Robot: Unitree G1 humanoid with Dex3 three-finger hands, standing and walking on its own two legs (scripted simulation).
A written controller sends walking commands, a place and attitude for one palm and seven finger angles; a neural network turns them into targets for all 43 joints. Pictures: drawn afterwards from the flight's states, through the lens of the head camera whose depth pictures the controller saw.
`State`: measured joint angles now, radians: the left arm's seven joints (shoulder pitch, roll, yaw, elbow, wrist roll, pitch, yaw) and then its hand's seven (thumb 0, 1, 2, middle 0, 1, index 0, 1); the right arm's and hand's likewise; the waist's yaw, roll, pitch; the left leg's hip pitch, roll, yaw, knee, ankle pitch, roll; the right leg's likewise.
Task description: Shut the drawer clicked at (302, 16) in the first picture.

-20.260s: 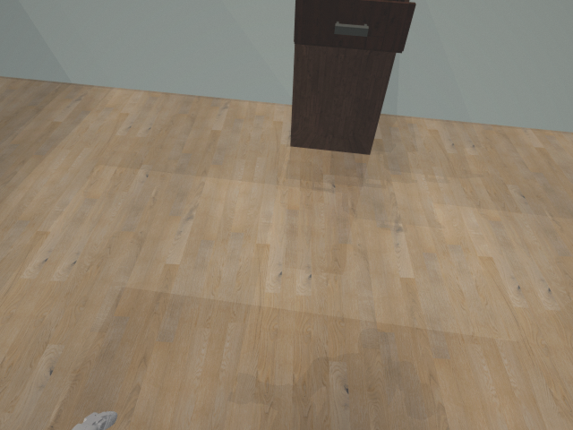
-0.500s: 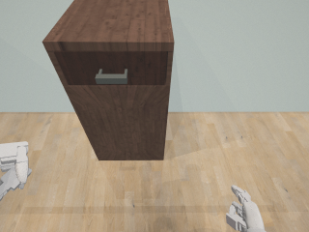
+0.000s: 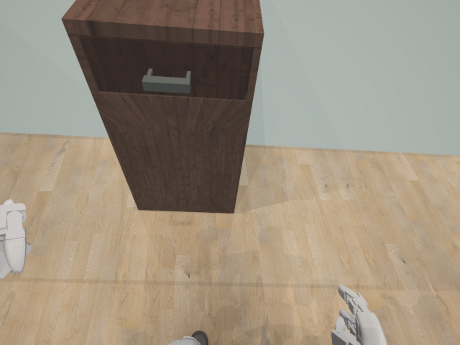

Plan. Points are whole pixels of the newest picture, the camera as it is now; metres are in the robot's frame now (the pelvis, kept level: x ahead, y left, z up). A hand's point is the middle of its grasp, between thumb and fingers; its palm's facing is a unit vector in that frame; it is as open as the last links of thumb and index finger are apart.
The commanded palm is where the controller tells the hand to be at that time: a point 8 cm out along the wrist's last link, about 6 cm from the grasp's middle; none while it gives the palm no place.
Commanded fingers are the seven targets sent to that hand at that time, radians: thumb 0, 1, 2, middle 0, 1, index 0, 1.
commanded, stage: step back with the hand held close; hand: left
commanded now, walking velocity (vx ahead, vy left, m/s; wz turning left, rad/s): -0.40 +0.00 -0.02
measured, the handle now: (168, 79) +0.72 +0.22 +0.02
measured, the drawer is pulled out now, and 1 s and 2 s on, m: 0.00 0.00 0.00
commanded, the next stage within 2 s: stop stepping back and stand still in 0.10 s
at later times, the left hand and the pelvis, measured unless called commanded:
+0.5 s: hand out of the picture +0.05 +0.20 +0.15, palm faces +0.31 -0.84 -0.44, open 3.3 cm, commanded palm -0.01 +0.25 +0.19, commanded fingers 0.00 0.90 0.90 -1.40 -1.60 -1.40 -1.60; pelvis -0.14 -0.03 +0.00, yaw -1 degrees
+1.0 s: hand out of the picture +0.00 +0.22 +0.17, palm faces +0.36 -0.82 -0.46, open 3.3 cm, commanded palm none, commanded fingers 0.00 0.90 0.90 -1.40 -1.60 -1.40 -1.60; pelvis -0.17 -0.02 +0.00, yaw +1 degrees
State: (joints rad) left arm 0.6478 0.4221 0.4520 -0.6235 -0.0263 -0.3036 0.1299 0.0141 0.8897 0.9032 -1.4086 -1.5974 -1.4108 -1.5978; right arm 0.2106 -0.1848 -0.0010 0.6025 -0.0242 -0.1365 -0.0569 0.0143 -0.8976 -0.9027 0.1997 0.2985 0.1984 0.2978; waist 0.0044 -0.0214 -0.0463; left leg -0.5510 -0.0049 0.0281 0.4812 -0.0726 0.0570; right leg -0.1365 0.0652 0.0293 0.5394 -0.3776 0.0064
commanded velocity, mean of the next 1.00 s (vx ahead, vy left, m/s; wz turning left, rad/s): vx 0.01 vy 0.00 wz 0.01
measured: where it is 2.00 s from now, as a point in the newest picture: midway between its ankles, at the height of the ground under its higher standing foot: outside the picture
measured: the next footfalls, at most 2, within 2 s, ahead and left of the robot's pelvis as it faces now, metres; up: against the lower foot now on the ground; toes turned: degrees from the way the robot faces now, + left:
right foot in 0.02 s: -0.11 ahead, -0.11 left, +0.00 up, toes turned +6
left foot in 0.28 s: +0.03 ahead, +0.06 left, +0.00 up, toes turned +0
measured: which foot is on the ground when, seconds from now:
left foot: down 0.00-0.18, up 0.20-0.26, down 0.28-0.46, up 0.48-0.68, down 0.70-1.00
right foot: up 0.00-0.00, down 0.02-1.00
